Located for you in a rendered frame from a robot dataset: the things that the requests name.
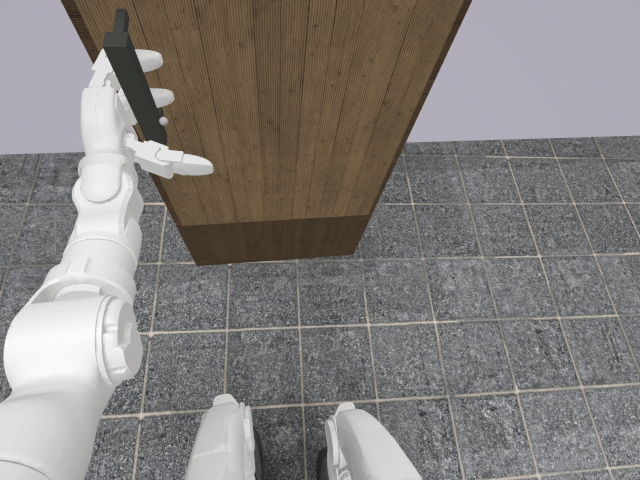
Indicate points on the cupboard door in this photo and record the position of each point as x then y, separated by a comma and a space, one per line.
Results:
300, 105

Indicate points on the left robot hand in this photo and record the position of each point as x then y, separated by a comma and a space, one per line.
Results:
106, 117

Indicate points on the robot left upper arm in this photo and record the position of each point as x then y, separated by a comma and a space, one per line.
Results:
65, 359

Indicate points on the robot right thigh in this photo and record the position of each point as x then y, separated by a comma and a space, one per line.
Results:
358, 441

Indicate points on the right robot shin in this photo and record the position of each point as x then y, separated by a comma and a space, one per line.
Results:
333, 472

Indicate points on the handle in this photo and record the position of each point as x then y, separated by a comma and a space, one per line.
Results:
125, 63

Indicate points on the left robot forearm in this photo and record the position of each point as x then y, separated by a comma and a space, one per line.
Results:
102, 253

